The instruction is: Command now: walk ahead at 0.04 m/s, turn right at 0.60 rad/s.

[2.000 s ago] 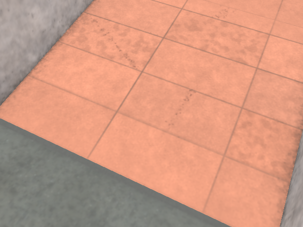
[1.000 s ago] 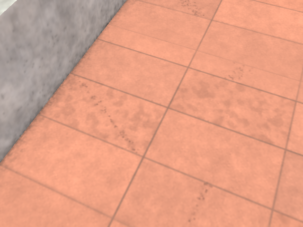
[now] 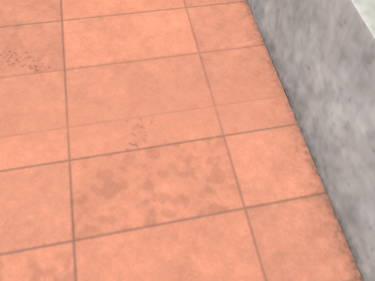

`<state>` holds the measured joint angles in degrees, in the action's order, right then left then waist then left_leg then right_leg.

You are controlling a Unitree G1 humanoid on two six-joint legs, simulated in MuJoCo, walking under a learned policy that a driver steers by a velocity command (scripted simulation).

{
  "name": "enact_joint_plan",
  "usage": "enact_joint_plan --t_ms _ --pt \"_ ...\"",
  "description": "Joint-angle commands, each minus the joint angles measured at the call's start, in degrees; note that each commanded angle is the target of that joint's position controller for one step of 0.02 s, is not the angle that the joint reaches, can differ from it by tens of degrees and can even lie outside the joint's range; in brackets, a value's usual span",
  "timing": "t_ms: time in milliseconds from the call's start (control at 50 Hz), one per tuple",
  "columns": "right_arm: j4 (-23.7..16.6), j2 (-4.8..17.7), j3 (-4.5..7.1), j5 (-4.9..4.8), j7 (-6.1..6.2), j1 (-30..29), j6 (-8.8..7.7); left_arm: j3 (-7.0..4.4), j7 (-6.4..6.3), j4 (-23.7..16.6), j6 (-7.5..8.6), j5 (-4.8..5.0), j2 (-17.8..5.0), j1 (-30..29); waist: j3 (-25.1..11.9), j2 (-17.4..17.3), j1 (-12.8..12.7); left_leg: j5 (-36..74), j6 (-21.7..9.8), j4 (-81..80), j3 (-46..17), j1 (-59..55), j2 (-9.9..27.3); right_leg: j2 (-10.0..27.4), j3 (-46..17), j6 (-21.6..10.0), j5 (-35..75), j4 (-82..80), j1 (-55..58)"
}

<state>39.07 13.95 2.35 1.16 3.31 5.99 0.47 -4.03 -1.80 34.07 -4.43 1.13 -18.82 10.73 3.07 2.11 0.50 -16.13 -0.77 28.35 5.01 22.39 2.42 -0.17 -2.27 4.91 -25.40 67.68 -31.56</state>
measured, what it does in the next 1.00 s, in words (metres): walks ahead: right foot, then left foot 0.04 m higher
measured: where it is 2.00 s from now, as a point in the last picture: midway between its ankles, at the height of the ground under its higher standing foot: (205, 157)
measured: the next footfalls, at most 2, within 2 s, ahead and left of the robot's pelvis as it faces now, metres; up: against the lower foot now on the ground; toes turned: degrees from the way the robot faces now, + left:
right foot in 0.14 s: +0.05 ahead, -0.13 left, -0.02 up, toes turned -4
left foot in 0.68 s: +0.27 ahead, +0.10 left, +0.02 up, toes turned -3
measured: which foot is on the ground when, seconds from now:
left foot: down 0.00-0.16, up 0.18-0.66, down 0.68-1.00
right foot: up 0.00-0.12, down 0.14-0.70, up 0.72-1.00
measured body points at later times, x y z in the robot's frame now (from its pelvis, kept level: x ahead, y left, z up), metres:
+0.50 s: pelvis +0.06 -0.04 +0.01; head +0.06 -0.07 +0.45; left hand +0.11 +0.22 -0.11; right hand +0.17 -0.31 -0.12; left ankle +0.16 +0.11 -0.63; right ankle +0.01 -0.13 -0.75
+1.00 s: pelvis +0.29 +0.01 +0.04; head +0.30 +0.02 +0.49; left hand +0.50 +0.22 -0.06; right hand +0.24 -0.23 -0.10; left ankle +0.23 +0.10 -0.71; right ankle +0.39 -0.16 -0.59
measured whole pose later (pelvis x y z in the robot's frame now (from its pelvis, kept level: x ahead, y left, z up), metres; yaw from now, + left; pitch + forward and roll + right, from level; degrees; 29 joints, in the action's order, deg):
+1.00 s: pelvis +0.29 +0.01 +0.04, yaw -7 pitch +3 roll +0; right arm 50.6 10.8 0.3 0.8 0.1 26.4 -3.9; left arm -1.6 1.0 40.3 2.9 0.4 -14.0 7.6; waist -1.7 1.9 2.5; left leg -22.3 -5.7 14.9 4.2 3.7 -2.3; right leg 6.4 0.2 1.0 -3.4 67.7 -49.1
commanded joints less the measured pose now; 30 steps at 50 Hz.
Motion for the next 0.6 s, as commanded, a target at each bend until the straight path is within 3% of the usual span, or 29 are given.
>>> enact_joint_plan --t_ms 20,40,80,120,140,160,180,200,220,240,260,280,300,340,440,520,600 --pt "-3.9 8.64 2.35 -0.39 0.66 -2.44 -0.03 0.2 0.63 -4.59 0.6 -0.33 -0.64 1.58 -10.22 -11.85 -0.86 15.7 -10.62 -7.96 -6.54 -9.81 12.43 2.93 1.77 -0.12 -0.6 -12.13 3.72" --pt "-3.62 10.05 2.93 -0.59 0.54 -2.07 0.12 0.54 1.24 -5.17 0.82 -0.83 -0.42 0.4 -11.09 -12.01 -0.18 15.13 -10.9 -7.71 -6.79 -9.96 13.14 3.46 1.69 -0.85 -1.39 -17.47 6.56" --pt "-2.95 11.7 3.59 -1.26 0.18 -0.78 0.44 0.16 2.06 -4.36 0.87 -0.87 -1.75 1.95 -12.1 -12.45 0.0 11.04 -11.03 -7.35 -8.2 -10.08 14.67 2.83 2.86 -2.51 1.82 -24.84 11.26" --pt "-2.33 10.97 3.3 -2.21 -0.26 -1.18 0.74 -0.63 2.39 -1.19 0.59 -0.79 -2.44 8.36 -11.63 -10.5 -2.67 3.37 -8.59 -3.85 -6.62 -5.23 13.8 0.32 6.05 -5.64 9.6 -35.6 20.36" --pt "-1.2 8.5 2.7 -2.09 -0.58 0.64 0.87 -1.06 2.32 0.53 0.46 -0.9 -2.89 10.79 -10.59 -6.78 -3.05 -2.69 -5.45 1.73 -3.55 -0.68 11.14 -1.14 5.48 -7.16 9.86 -39.21 25.27" --pt "-0.94 4.04 1.53 -0.44 -1.53 1.37 0.91 -1.55 1.76 1.27 0.58 -1.25 -4.57 13.2 -8.69 4.46 -3.16 -13.95 -0.2 15.93 2.97 10.93 5.99 5.72 -5.93 -9.85 5.79 -43.85 31.36" --pt "-2.27 -0.05 0.21 1.81 -2.63 1.48 0.64 -1.06 0.82 -1.18 0.88 -1.1 -7.47 12.36 -7.82 15.54 -1.0 -26.59 4.13 35.22 3.41 23.87 0.56 17.32 -21.73 -14.1 6.43 -44.72 32.68" --pt "-4.3 5.56 1.92 -0.3 -2.55 -0.13 -0.24 -2.34 0.93 -3.4 1.68 -1.96 -12.42 11.76 -10.05 12.78 -4.49 -22.16 4.94 40.71 -3.05 28.1 0.2 24.23 -32.92 -23.2 -12.49 -54.02 27.05" --pt "-5.95 8.77 2.71 -2.36 -1.83 -6.74 -1.02 -3.03 0.88 -1.17 2.86 -2.38 -12.64 10.9 -3.36 11.01 -6.21 -18.34 3.85 43.72 -5.06 32.01 0.86 22.12 -38.39 -22.83 -33.44 -61.4 22.17" --pt "-5.08 10.07 3.47 -2.63 -1.11 -6.66 -1.43 -1.96 0.55 0.23 3.95 -2.38 -9.86 8.16 1.27 9.8 -4.28 -12.4 3.29 46.48 -6.0 35.03 1.99 20.6 -35.0 -19.92 -28.52 -60.15 21.27" --pt "-2.45 8.74 3.29 -1.69 -0.75 -2.99 -1.33 -0.46 0.33 0.49 4.59 -2.5 -6.22 6.58 0.03 8.83 -2.61 -7.31 3.47 48.04 -6.61 33.21 2.7 17.41 -28.47 -17.34 -21.23 -57.29 21.18" --pt "-0.74 8.15 3.35 -0.75 -0.79 1.08 -1.31 0.2 0.29 0.8 4.94 -2.3 -4.55 6.01 -1.86 8.62 -1.08 -3.4 3.85 48.48 -5.74 30.55 2.02 14.46 -23.32 -15.63 -17.79 -56.13 21.18" --pt "0.3 7.42 3.37 -0.42 -1.09 2.63 -1.53 0.35 0.24 1.7 5.16 -2.18 -3.88 7.34 -2.87 7.62 -0.88 -0.26 3.95 50.31 -4.62 29.81 1.25 13.18 -20.9 -15.09 -15.82 -55.99 21.68" --pt "0.73 5.21 2.83 -0.9 -1.85 3.0 -2.21 0.75 0.27 3.9 5.56 -1.87 -2.64 10.87 -2.81 5.75 -1.3 3.12 3.66 52.33 -4.2 31.04 1.13 12.65 -18.78 -15.63 -12.57 -56.51 22.69" --pt "-1.02 3.77 1.81 -1.18 -3.03 -0.3 -3.5 0.96 -0.04 6.92 6.61 -1.85 -1.68 14.66 -1.89 4.6 -2.24 8.3 3.64 44.22 -5.57 36.49 2.39 14.46 -16.95 -17.44 -3.67 -58.42 28.9" --pt "-2.24 1.64 0.28 -1.51 -3.99 -3.88 -4.23 0.45 -0.43 8.45 6.5 -1.22 -3.11 15.46 -0.59 6.33 -3.52 6.8 3.18 29.49 -2.76 27.26 1.83 15.13 -11.95 -17.2 2.75 -60.91 25.95" --pt "-2.88 2.3 -0.05 -2.12 -5.05 -4.09 -4.82 0.29 0.22 10.2 6.24 -0.4 -3.6 16.39 1.92 7.63 -3.12 -2.83 -0.58 21.82 0.32 19.25 0.81 16.74 -9.33 -16.76 4.23 -62.08 25.94"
